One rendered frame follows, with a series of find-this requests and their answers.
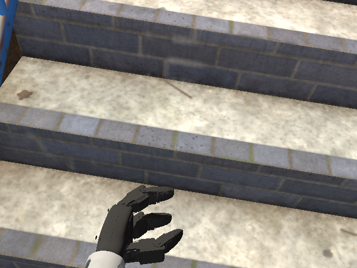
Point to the robot left forearm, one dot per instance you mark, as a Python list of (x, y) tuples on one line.
[(104, 259)]

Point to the robot left hand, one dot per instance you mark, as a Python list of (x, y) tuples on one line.
[(121, 226)]

